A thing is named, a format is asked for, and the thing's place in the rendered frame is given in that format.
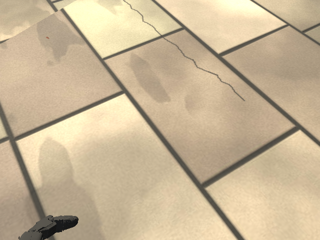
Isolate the left robot hand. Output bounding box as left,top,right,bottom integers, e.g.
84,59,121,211
18,215,79,240

